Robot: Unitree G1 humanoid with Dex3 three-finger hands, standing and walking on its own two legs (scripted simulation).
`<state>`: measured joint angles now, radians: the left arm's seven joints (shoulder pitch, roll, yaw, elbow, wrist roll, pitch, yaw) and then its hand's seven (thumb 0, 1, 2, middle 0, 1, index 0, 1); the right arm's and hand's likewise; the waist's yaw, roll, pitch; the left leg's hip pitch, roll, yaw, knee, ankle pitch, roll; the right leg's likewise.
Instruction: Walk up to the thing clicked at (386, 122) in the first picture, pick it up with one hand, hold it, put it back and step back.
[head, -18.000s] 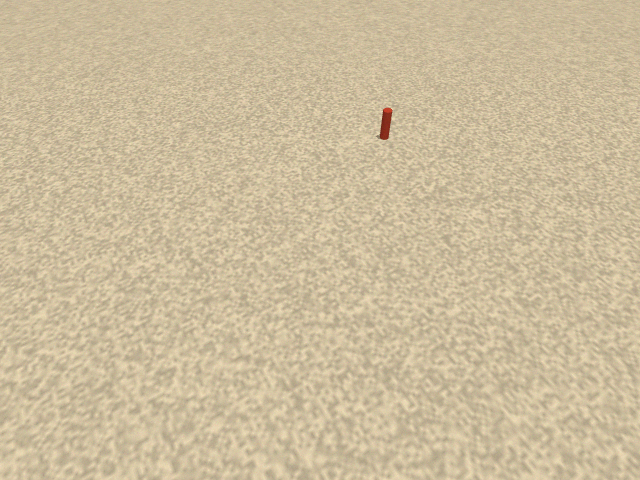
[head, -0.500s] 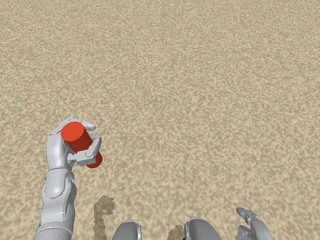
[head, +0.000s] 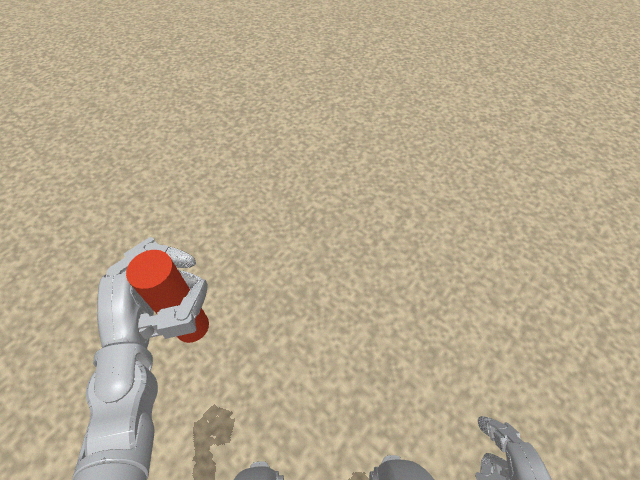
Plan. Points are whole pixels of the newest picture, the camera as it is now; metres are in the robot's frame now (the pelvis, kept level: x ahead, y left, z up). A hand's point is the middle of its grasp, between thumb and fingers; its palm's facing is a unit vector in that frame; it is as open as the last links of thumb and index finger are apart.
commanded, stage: hold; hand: left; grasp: from the side
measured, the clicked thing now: (173, 301) +0.34 +0.18 +0.03
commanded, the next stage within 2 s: none
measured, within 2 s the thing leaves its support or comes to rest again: neither
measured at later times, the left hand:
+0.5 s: hand (175, 292) +0.33 +0.17 +0.07, palm faces +0.14 -0.99 +0.00, open 6.2 cm
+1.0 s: hand (174, 294) +0.32 +0.17 +0.07, palm faces +0.14 -0.99 +0.00, open 6.2 cm
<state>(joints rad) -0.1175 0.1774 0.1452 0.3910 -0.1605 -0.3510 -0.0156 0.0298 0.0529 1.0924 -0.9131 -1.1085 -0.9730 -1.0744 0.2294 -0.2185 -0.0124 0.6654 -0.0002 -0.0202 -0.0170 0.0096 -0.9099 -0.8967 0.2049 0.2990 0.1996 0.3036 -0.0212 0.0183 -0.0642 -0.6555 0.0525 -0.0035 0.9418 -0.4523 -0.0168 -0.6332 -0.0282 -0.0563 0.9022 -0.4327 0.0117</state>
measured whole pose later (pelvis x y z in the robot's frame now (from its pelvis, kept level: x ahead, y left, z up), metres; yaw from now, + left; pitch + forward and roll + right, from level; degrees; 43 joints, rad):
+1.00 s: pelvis -0.01 +0.00 +0.02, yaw +0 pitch +5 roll -1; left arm -0.10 0.16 0.13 0.38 -0.15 -0.32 -0.01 0.03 0.05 1.09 -0.91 -1.11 -0.97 -1.08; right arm 0.22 -0.21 -0.01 0.66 0.00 -0.04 -0.02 0.01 -0.91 -0.90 0.20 0.30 0.20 0.30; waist -0.02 0.01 -0.03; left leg -0.53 0.05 0.01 0.83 -0.40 -0.01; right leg -0.51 -0.03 -0.05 0.80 -0.38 0.01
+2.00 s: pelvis -0.01 +0.00 +0.01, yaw +0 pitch +5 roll -1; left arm -0.12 0.17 0.14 0.41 -0.16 -0.35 -0.02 0.03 0.05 1.09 -0.91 -1.11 -0.97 -1.08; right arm 0.23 -0.21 -0.01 0.67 0.00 -0.05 -0.01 0.01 -0.91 -0.90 0.20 0.30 0.20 0.30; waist -0.02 0.01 -0.04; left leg -0.54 0.05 0.00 0.84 -0.39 -0.01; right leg -0.52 -0.03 -0.05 0.80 -0.37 0.01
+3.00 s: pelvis -0.01 +0.00 +0.01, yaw +0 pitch +8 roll -1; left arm -0.15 0.16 0.17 0.51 -0.15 -0.41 -0.01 0.03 0.06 1.09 -0.91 -1.12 -0.97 -1.08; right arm 0.22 -0.21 -0.02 0.67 -0.01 -0.05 0.00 0.01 -0.89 -0.90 0.20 0.30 0.20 0.30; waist -0.03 0.00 -0.04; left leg -0.63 0.04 0.00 0.90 -0.41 -0.01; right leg -0.61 -0.03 -0.05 0.86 -0.39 0.01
